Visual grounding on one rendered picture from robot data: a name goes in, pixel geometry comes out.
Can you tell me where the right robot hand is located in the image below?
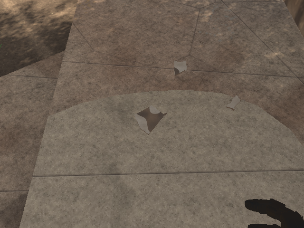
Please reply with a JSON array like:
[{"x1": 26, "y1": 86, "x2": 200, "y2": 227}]
[{"x1": 244, "y1": 199, "x2": 304, "y2": 228}]

